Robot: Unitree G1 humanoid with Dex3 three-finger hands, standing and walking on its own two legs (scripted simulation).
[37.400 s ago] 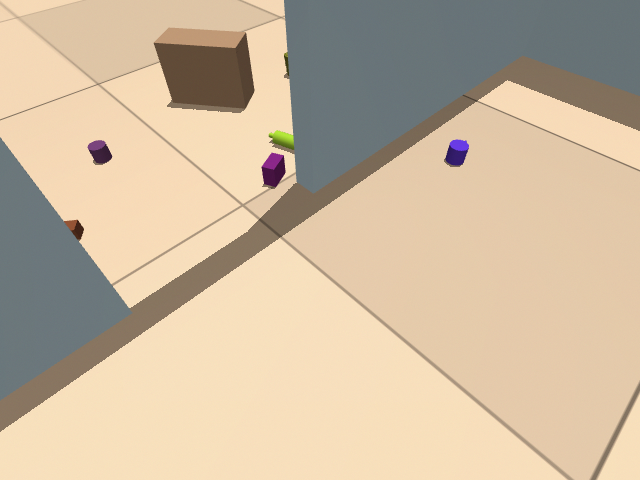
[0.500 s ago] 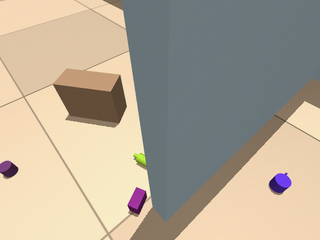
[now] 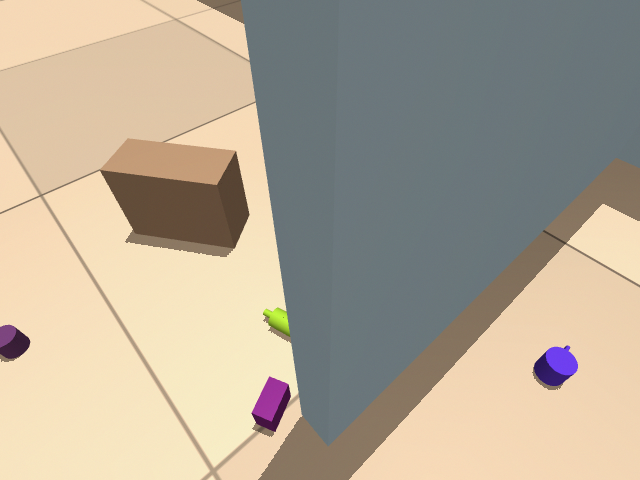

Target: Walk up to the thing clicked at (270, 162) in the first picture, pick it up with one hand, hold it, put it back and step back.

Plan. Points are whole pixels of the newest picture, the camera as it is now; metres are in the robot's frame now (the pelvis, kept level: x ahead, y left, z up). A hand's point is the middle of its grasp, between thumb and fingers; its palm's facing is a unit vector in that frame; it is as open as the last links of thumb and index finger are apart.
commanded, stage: step back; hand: left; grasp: from above
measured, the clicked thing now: (272, 404) +0.44 +0.17 -0.73
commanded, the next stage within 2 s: none
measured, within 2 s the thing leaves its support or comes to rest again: neither
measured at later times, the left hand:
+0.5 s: hand out of the picture +0.07 +0.31 -0.18, palm faces -0.07 -0.94 -0.34, open 7.4 cm
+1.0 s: hand out of the picture -0.05 +0.30 -0.15, palm faces -0.06 -0.91 -0.40, open 7.4 cm
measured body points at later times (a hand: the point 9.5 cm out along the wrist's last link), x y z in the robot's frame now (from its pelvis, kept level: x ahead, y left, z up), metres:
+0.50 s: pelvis -0.08 +0.06 -0.01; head +0.01 +0.09 +0.43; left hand +0.07 +0.36 -0.16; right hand -0.02 -0.26 -0.12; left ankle -0.07 +0.13 -0.75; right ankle -0.10 -0.09 -0.67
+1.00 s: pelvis -0.18 +0.05 -0.02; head -0.13 +0.04 +0.43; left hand -0.04 +0.35 -0.12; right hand -0.11 -0.27 -0.14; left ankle -0.22 +0.19 -0.68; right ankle -0.14 -0.06 -0.75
